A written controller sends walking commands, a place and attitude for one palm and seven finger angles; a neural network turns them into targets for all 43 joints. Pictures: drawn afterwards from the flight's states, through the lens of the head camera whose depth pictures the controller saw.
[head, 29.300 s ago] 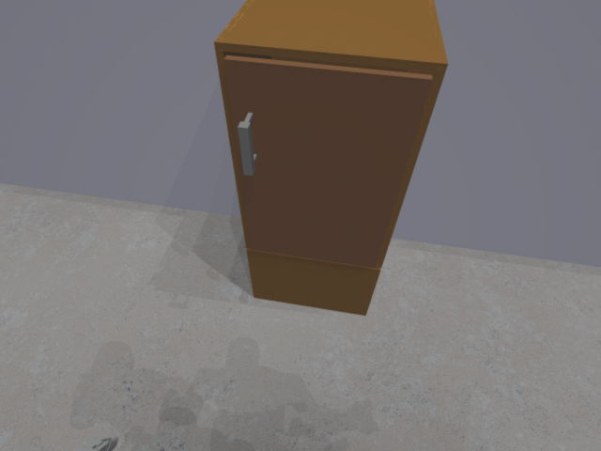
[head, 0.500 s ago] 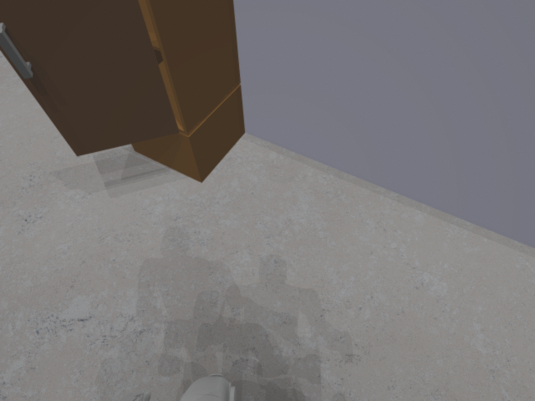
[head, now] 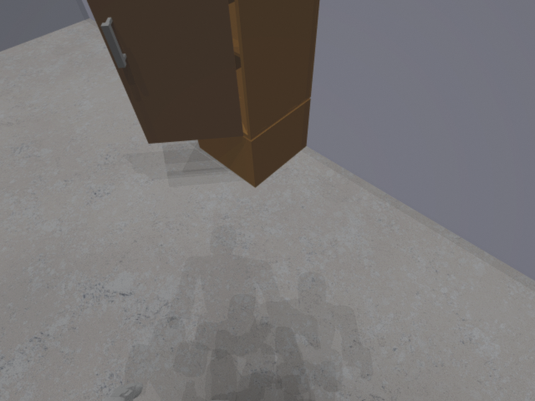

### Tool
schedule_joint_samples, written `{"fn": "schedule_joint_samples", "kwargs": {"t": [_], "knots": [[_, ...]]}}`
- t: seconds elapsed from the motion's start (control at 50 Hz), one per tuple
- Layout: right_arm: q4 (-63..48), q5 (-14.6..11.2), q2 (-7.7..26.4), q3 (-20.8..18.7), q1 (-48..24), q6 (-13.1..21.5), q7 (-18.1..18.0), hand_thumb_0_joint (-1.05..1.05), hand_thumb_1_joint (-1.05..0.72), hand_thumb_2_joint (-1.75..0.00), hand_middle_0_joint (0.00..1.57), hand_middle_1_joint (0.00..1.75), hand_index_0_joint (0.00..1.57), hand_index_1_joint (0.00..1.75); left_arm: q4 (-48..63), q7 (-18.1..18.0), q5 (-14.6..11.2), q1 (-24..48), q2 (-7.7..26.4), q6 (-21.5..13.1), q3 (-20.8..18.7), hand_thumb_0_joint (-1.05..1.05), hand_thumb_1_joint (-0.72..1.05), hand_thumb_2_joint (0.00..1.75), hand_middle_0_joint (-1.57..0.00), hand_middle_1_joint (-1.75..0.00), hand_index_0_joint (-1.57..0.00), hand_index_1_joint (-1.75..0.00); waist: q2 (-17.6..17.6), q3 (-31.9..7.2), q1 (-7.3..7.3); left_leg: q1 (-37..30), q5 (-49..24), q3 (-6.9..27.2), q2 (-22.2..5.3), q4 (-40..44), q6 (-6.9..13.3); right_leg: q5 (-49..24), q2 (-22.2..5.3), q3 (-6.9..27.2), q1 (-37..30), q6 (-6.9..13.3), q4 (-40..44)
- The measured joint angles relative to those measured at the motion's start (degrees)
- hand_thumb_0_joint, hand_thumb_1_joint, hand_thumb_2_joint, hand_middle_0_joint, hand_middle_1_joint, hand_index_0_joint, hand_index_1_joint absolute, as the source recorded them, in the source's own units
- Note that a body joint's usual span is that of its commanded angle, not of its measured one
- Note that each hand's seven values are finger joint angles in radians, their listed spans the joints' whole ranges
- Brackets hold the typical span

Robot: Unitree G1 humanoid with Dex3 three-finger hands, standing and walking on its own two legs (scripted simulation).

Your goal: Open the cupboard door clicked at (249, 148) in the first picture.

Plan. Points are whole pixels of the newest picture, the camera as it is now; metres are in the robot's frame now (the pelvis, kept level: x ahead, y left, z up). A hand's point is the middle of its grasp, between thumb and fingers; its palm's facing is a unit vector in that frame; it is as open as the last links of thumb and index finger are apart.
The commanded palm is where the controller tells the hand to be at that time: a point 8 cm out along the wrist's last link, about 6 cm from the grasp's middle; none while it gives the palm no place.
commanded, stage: turn to face it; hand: left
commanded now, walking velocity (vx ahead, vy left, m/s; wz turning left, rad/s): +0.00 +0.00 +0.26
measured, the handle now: (115, 42) +1.02 +0.51 +0.00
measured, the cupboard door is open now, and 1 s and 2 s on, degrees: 48 48 48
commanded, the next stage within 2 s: take the last steps up to it in 0.06 s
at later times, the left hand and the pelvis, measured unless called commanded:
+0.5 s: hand out of the picture -0.06 +0.23 -0.18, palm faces +0.28 -0.94 -0.20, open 7.4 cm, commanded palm none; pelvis +0.02 +0.04 +0.00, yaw +11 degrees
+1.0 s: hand (150, 316) +0.28 +0.25 -0.15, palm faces +0.18 -0.97 -0.19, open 7.4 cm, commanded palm none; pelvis +0.18 +0.06 -0.01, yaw +12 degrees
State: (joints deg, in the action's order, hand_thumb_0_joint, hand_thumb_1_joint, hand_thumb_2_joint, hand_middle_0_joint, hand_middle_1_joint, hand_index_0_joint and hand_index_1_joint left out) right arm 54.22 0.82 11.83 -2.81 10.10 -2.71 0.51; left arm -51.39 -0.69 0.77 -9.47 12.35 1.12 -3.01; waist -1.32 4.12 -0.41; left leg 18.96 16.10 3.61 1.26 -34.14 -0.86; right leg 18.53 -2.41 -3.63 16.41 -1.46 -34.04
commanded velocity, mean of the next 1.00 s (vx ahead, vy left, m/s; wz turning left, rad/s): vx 0.26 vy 0.09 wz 0.10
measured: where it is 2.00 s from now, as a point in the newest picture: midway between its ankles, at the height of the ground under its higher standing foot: (228, 321)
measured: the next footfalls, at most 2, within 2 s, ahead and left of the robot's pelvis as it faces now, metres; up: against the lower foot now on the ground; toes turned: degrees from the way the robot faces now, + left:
left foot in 0.44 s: +0.02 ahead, +0.14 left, +0.00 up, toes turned +16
right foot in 0.92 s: +0.28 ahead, +0.00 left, +0.00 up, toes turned +4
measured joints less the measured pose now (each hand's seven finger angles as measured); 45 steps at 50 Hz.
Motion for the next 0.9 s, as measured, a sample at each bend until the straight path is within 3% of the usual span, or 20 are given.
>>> {"fn": "schedule_joint_samples", "kwargs": {"t": [0.06,0.12,0.16,0.3,0.42,0.46,0.5,0.54,0.6,0.74,0.9], "knots": [[1.13,-0.1,0.8,-0.83,-0.17,-1.04,-0.04,0.0,-0.91,-0.9,0.2,0.3,0.2,0.3,-0.5,-0.33,0.29,-0.79,-1.94,-0.83,0.89,0.01,0.91,0.9,-0.2,-0.29,-0.2,-0.3,-0.99,0.7,-0.38,4.46,10.97,-0.3,0.99,-15.73,-0.37,0.89,-0.55,-1.79,-1.01,2.69,-0.66],[2.2,-0.16,1.22,-1.22,-0.69,-1.61,0.14,0.0,-0.91,-0.9,0.2,0.3,0.2,0.3,-1.28,-0.55,0.19,-2.18,-3.34,-0.96,1.41,0.01,0.91,0.9,-0.2,-0.3,-0.2,-0.3,-0.71,1.09,-0.46,7.51,9.89,-1.73,0.72,-27.91,-1.2,-0.35,-1.17,-2.95,-3.04,2.95,2.1],[2.66,-0.2,1.1,-1.27,-0.79,-1.62,0.2,0.0,-0.91,-0.9,0.2,0.3,0.2,0.3,-1.98,-0.87,0.25,-3.01,-3.82,-0.91,1.33,0.01,0.91,0.9,-0.2,-0.3,-0.2,-0.3,-0.12,1.03,-0.56,7.55,8.88,-2.54,0.01,-28.9,-1.75,-1.16,-1.56,-3.83,-4.05,2.97,3.9],[4.13,-0.12,0.1,-0.65,-1.24,-1.12,0.6,0.0,-0.91,-0.9,0.2,0.3,0.2,0.3,-4.36,-0.33,0.65,-5.38,-2.62,-1.91,0.39,0.01,0.92,0.9,-0.21,-0.3,-0.2,-0.3,2.16,0.76,1.37,2.14,10.13,-5.38,-1.62,-15.32,-1.94,-1.84,-3.04,-7.12,-5.95,2.35,6.56],[3.2,0.0,-0.78,0.06,-2.24,0.51,1.36,0.01,-0.91,-0.9,0.2,0.3,0.2,0.3,-7.39,0.43,0.83,-8.72,-0.52,-1.88,-0.9,0.01,0.91,0.9,-0.21,-0.3,-0.2,-0.3,4.75,-0.04,3.41,-3.57,7.26,-8.78,-1.44,-0.77,-0.44,0.14,-5.82,-9.02,-5.95,-0.04,4.26],[2.04,0.27,-0.63,0.16,-2.07,1.93,1.18,0.0,-0.91,-0.9,0.2,0.3,0.2,0.3,-8.45,0.79,0.49,-9.97,-0.03,-0.9,-1.29,0.01,0.91,0.9,-0.21,-0.3,-0.2,-0.3,4.53,-0.72,3.11,-5.04,1.47,-8.62,-1.26,3.91,1.53,4.53,-6.39,-8.54,-3.66,-0.69,-1.68],[1.5,0.57,-1.17,0.4,-1.6,3.1,0.49,0.0,-0.91,-0.9,0.2,0.3,0.2,0.3,-9.72,0.87,0.59,-9.78,0.52,0.52,-1.33,0.01,0.91,0.9,-0.2,-0.3,-0.2,-0.3,4.89,-0.55,2.94,-5.08,1.44,-9.1,-0.57,2.03,3.36,9.78,-5.75,-4.5,1.12,0.03,-13.61],[1.43,0.54,-1.76,0.84,0.21,3.86,-0.19,0.0,-0.91,-0.9,0.2,0.3,0.2,0.3,-10.52,1.08,0.71,-9.02,0.77,1.01,-1.21,0.01,0.91,0.9,-0.2,-0.29,-0.2,-0.3,4.68,-1.08,2.58,-6.89,2.43,-9.12,-0.06,3.86,4.2,8.4,-4.78,-2.16,6.04,0.6,-23.5],[2.73,0.34,-2.58,1.41,3.52,4.79,-1.03,0.0,-0.92,-0.9,0.2,0.3,0.2,0.3,-10.12,1.48,0.75,-6.94,0.64,0.42,-0.85,0.01,0.91,0.9,-0.2,-0.29,-0.2,-0.3,4.14,-1.34,2.19,-11.01,0.73,-8.71,0.9,9.76,4.35,2.36,-4.39,-0.76,11.32,0.6,-29.26],[7.65,0.06,-3.64,2.24,11.03,5.54,-1.36,0.0,-0.92,-0.9,0.2,0.3,0.2,0.3,-7.62,1.57,0.42,-1.17,-0.89,-0.62,0.09,0.01,0.91,0.9,-0.2,-0.29,-0.2,-0.29,3.16,-1.37,0.9,-18.66,-0.29,-8.2,2.73,18.28,5.06,-5.01,-4.04,-0.53,16.34,0.1,-23.0],[11.9,0.51,-4.36,2.43,16.97,5.6,-1.65,0.0,-0.91,-0.9,0.2,0.3,0.2,0.3,-4.86,1.91,0.17,4.81,-2.87,-1.11,0.79,0.01,0.91,0.9,-0.2,-0.29,-0.2,-0.3,1.56,0.14,-2.4,-23.2,6.96,-8.74,2.57,15.25,3.52,-5.04,-1.16,-2.67,10.0,2.75,-5.49]]}}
